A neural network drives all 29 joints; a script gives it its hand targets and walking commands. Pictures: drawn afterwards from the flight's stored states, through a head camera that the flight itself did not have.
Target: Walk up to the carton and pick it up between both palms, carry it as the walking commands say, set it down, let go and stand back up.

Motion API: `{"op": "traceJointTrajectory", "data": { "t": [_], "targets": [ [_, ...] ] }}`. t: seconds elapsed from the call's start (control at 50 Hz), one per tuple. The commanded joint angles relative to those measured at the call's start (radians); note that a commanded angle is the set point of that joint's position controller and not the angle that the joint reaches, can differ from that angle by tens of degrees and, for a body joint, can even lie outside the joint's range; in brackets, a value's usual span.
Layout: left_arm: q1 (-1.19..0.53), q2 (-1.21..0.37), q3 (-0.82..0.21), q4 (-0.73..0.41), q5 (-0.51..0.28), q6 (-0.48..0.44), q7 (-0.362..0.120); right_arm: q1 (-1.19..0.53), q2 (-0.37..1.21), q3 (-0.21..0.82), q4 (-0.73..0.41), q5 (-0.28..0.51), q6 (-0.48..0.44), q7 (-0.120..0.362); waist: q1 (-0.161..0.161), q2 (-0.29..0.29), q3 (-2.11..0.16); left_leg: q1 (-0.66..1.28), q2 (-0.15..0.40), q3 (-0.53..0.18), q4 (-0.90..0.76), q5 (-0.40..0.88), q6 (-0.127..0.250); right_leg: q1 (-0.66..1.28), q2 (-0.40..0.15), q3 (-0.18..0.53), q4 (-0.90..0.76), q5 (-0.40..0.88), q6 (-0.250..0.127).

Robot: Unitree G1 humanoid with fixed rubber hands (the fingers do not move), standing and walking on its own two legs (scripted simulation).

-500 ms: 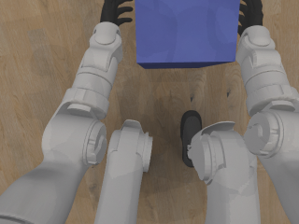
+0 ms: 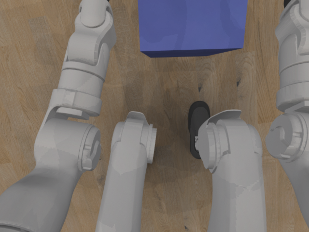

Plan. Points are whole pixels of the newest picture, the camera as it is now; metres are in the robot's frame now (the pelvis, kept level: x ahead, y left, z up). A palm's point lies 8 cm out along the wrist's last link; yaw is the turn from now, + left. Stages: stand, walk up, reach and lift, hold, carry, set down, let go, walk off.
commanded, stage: set down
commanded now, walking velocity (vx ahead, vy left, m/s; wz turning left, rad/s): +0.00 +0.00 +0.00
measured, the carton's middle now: (183, 16) +0.53 -0.06 -0.28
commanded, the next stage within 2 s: let go in 1.06 s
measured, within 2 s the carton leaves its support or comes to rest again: neither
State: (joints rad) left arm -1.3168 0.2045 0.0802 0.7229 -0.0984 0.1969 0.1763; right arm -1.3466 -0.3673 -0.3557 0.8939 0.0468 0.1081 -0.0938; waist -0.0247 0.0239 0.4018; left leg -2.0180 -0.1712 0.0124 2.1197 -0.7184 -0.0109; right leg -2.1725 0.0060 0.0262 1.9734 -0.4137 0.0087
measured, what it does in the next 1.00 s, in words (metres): rises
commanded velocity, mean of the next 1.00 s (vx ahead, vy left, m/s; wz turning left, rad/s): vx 0.00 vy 0.00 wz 0.00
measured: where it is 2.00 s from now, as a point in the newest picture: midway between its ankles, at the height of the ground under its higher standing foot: (167, 150)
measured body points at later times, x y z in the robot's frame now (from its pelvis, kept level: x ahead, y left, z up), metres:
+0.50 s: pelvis +0.02 -0.01 +0.11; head +0.37 -0.04 +0.38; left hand +0.58 +0.11 -0.01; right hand +0.54 -0.26 -0.03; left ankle +0.08 +0.10 -0.38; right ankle +0.15 -0.12 -0.38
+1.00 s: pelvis +0.06 -0.01 +0.24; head +0.33 -0.04 +0.59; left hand +0.58 +0.13 +0.16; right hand +0.54 -0.25 +0.14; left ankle +0.07 +0.10 -0.38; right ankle +0.15 -0.12 -0.38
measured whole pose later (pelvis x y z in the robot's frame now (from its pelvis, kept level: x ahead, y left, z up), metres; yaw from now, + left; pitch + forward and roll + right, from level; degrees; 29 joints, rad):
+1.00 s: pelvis +0.06 -0.01 +0.24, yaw +0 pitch +42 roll +3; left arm -1.04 0.21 0.19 0.85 -0.03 0.18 0.07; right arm -1.02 -0.24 -0.35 0.89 0.03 0.15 -0.01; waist -0.02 0.01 -0.08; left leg -1.41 -0.13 -0.05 1.12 -0.45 -0.01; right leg -1.54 0.01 0.06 1.06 -0.24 0.00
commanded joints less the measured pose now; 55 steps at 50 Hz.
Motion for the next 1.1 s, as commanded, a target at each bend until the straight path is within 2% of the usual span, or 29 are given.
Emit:
{"op": "traceJointTrajectory", "data": {
  "t": [0.0, 0.04, 0.08, 0.1, 0.12, 0.14, 0.16, 0.18, 0.22, 0.26, 0.28, 0.3, 0.34, 0.38, 0.4, 0.5, 0.56, 0.58, 0.62, 0.64, 0.68, 0.78, 0.8, 0.84, 0.9, 0.96, 1.02, 1.04, 1.08],
  "targets": [
    [-0.329, 0.187, 0.044, -0.287, -0.036, 0.045, 0.032, -0.293, -0.083, 0.101, -0.303, 0.109, 0.061, 0.002, -0.067, -0.05, -1.797, 0.426, 0.043, 0.004, -0.348, 0.355, -0.004, 1.099, 0.034, -0.074, -0.109, 0.366, -0.005],
    [-0.33, 0.177, 0.03, -0.33, -0.047, 0.053, 0.036, -0.325, -0.145, 0.078, -0.425, 0.114, 0.058, -0.002, -0.098, -0.071, -1.945, 0.508, 0.037, 0.004, -0.354, 0.404, -0.004, 1.205, 0.049, -0.087, -0.108, 0.44, -0.004],
    [-0.254, 0.16, 0.051, -0.141, -0.026, 0.07, 0.022, -0.21, -0.123, 0.077, -0.186, 0.078, 0.084, 0.007, -0.086, -0.062, -1.698, 0.352, 0.046, 0.016, -0.398, 0.297, -0.009, 1.12, 0.048, -0.074, -0.15, 0.337, -0.008],
    [-0.255, 0.201, 0.053, -0.176, -0.011, 0.07, 0.024, -0.243, -0.137, 0.064, -0.311, 0.089, 0.079, 0.002, -0.074, -0.033, -1.822, 0.47, 0.053, -0.001, -0.421, 0.321, -0.007, 1.155, 0.046, -0.083, -0.161, 0.355, -0.008],
    [-0.227, 0.204, 0.084, -0.092, 0.021, 0.071, 0.028, -0.203, -0.113, 0.067, -0.177, 0.064, 0.086, 0.01, -0.06, -0.057, -1.704, 0.413, 0.053, -0.003, -0.445, 0.281, -0.01, 1.117, 0.037, -0.081, -0.174, 0.307, -0.003],
    [-0.274, 0.21, 0.083, -0.269, 0.004, 0.063, 0.028, -0.202, -0.14, 0.04, -0.301, 0.046, 0.077, 0.004, -0.092, -0.056, -1.852, 0.469, 0.048, 0.008, -0.432, 0.352, -0.019, 1.224, 0.044, -0.066, -0.194, 0.393, -0.008],
    [-0.213, 0.142, 0.05, -0.135, -0.007, 0.066, 0.019, -0.178, -0.09, 0.077, -0.202, 0.056, 0.086, 0.01, -0.085, -0.06, -1.753, 0.398, 0.04, 0.022, -0.461, 0.33, -0.02, 1.214, 0.048, -0.069, -0.211, 0.381, -0.005],
    [-0.224, 0.149, 0.071, -0.245, -0.014, 0.054, 0.015, -0.189, -0.124, 0.051, -0.322, 0.034, 0.073, 0.006, -0.114, -0.089, -1.871, 0.49, 0.028, 0.02, -0.471, 0.395, -0.022, 1.266, 0.062, -0.09, -0.22, 0.448, 0.0],
    [-0.198, 0.189, 0.089, -0.075, 0.018, 0.061, 0.003, -0.179, -0.093, 0.068, -0.221, 0.036, 0.086, 0.009, -0.045, -0.041, -1.688, 0.355, 0.051, 0.027, -0.495, 0.292, -0.012, 1.261, 0.05, -0.044, -0.25, 0.38, -0.01],
    [-0.237, 0.172, 0.09, -0.256, 0.01, 0.046, 0.003, -0.169, -0.068, 0.095, -0.329, 0.05, 0.089, 0.017, -0.045, -0.069, -1.8, 0.413, 0.041, 0.038, -0.518, 0.367, -0.015, 1.317, 0.063, -0.054, -0.262, 0.464, -0.006],
    [-0.188, 0.23, 0.127, -0.218, 0.031, 0.048, 0.009, -0.167, -0.102, 0.041, -0.318, 0.016, 0.084, 0.005, -0.031, -0.071, -1.85, 0.432, 0.031, 0.034, -0.533, 0.4, -0.012, 1.379, 0.061, -0.041, -0.267, 0.514, -0.004],
    [-0.208, 0.202, 0.092, -0.276, 0.003, 0.055, 0.007, -0.137, -0.125, 0.037, -0.349, 0.024, 0.087, 0.012, -0.088, -0.074, -1.912, 0.526, 0.035, 0.02, -0.541, 0.427, -0.015, 1.375, 0.07, -0.061, -0.291, 0.519, -0.008],
    [-0.195, 0.151, 0.052, -0.17, -0.021, 0.078, -0.007, -0.157, -0.128, 0.075, -0.295, 0.034, 0.108, 0.019, -0.087, -0.083, -1.855, 0.512, 0.035, 0.021, -0.582, 0.366, -0.015, 1.395, 0.069, -0.059, -0.332, 0.457, -0.005],
    [-0.205, 0.158, 0.038, -0.279, -0.021, 0.089, -0.006, -0.14, -0.12, 0.086, -0.385, 0.042, 0.115, 0.018, -0.086, -0.081, -2.001, 0.654, 0.041, 0.011, -0.604, 0.465, -0.016, 1.466, 0.073, -0.07, -0.352, 0.528, -0.003],
    [-0.215, 0.21, 0.081, -0.365, -0.002, 0.086, -0.005, -0.192, -0.107, 0.108, -0.513, 0.077, 0.129, 0.01, -0.027, -0.079, -2.03, 0.623, 0.033, 0.032, -0.612, 0.466, -0.011, 1.546, 0.071, -0.045, -0.368, 0.56, 0.002],
    [-0.101, 0.136, 0.052, -0.184, -0.017, 0.101, -0.011, -0.068, -0.146, 0.074, -0.34, 0.014, 0.132, 0.035, -0.102, -0.106, -1.881, 0.675, 0.038, 0.011, -0.707, 0.528, -0.033, 1.508, 0.082, -0.075, -0.447, 0.613, 0.0],
    [-0.067, 0.131, 0.071, -0.169, 0.027, 0.083, -0.02, -0.024, -0.097, 0.098, -0.255, 0.013, 0.122, 0.052, -0.043, -0.044, -1.748, 0.68, 0.05, 0.012, -0.786, 0.545, -0.039, 1.498, 0.067, -0.038, -0.544, 0.601, -0.011],
    [-0.067, 0.163, 0.098, -0.274, 0.033, 0.061, -0.023, -0.016, -0.091, 0.093, -0.34, 0.008, 0.111, 0.054, -0.036, -0.101, -1.859, 0.67, 0.043, 0.005, -0.819, 0.58, -0.037, 1.648, 0.072, -0.026, -0.544, 0.723, -0.013],
    [-0.041, 0.148, 0.107, -0.131, 0.037, 0.043, -0.037, -0.013, -0.079, 0.093, -0.23, -0.001, 0.092, 0.061, -0.025, -0.09, -1.68, 0.531, 0.046, 0.029, -0.836, 0.499, -0.041, 1.63, 0.056, 0.004, -0.57, 0.701, -0.025],
    [-0.029, 0.12, 0.075, -0.092, 0.026, 0.032, -0.042, 0.027, -0.09, 0.046, -0.157, -0.025, 0.079, 0.065, -0.092, -0.076, -1.61, 0.561, 0.055, 0.009, -0.887, 0.486, -0.038, 1.549, 0.064, -0.03, -0.598, 0.641, -0.02],
    [-0.023, 0.089, 0.081, -0.137, 0.032, 0.005, -0.071, 0.006, -0.004, 0.103, -0.245, 0.016, 0.06, 0.078, -0.018, -0.098, -1.629, 0.584, 0.051, 0.022, -0.917, 0.539, -0.029, 1.653, 0.066, -0.005, -0.646, 0.722, -0.014],
    [0.051, 0.123, 0.135, -0.05, 0.065, -0.036, -0.087, 0.065, -0.001, 0.072, -0.086, -0.04, 0.033, 0.082, 0.002, -0.159, -1.462, 0.444, 0.065, 0.011, -1.045, 0.456, -0.036, 1.715, 0.042, 0.024, -0.717, 0.734, -0.018],
    [0.065, 0.093, 0.137, -0.016, 0.101, -0.048, -0.095, 0.077, 0.005, 0.048, -0.123, -0.045, 0.019, 0.09, -0.006, -0.075, -1.423, 0.487, 0.067, 0.013, -1.078, 0.498, -0.041, 1.679, 0.042, 0.022, -0.762, 0.749, -0.025],
    [0.105, 0.038, 0.11, 0.056, 0.083, -0.044, -0.12, 0.113, 0.005, 0.007, -0.069, -0.1, 0.004, 0.091, -0.07, -0.098, -1.349, 0.493, 0.067, 0.004, -1.142, 0.392, -0.043, 1.678, 0.04, -0.003, -0.851, 0.611, -0.014],
    [0.102, 0.032, 0.13, 0.082, 0.112, -0.06, -0.131, 0.119, 0.052, -0.019, -0.085, -0.119, -0.015, 0.094, -0.026, -0.016, -1.213, 0.604, 0.086, -0.021, -1.202, 0.464, -0.039, 1.532, 0.038, -0.01, -0.922, 0.534, -0.01],
    [0.112, 0.019, 0.165, 0.101, 0.158, -0.08, -0.141, 0.161, 0.102, 0.0, -0.009, -0.163, -0.028, 0.096, -0.011, -0.045, -1.183, 0.617, 0.093, -0.029, -1.241, 0.447, -0.039, 1.578, 0.031, 0.002, -0.983, 0.508, -0.004],
    [0.099, 0.0, 0.171, 0.08, 0.172, -0.1, -0.132, 0.155, 0.056, -0.045, -0.06, -0.222, -0.048, 0.091, -0.058, -0.076, -1.294, 0.656, 0.093, -0.035, -1.245, 0.567, -0.051, 1.649, 0.046, -0.015, -0.966, 0.646, -0.005],
    [0.048, 0.001, 0.172, -0.023, 0.184, -0.12, -0.131, 0.186, 0.095, -0.013, -0.093, -0.187, -0.048, 0.102, -0.01, 0.007, -1.341, 0.727, 0.09, -0.033, -1.239, 0.663, -0.052, 1.642, 0.046, 0.008, -0.968, 0.708, -0.011],
    [0.149, -0.02, 0.136, -0.077, 0.182, -0.124, -0.115, 0.248, 0.05, -0.012, -0.204, -0.202, -0.06, 0.109, -0.042, 0.014, -1.547, 0.837, 0.102, -0.049, -1.228, 0.805, -0.052, 1.752, 0.052, -0.001, -0.936, 0.846, -0.012]
  ]
}}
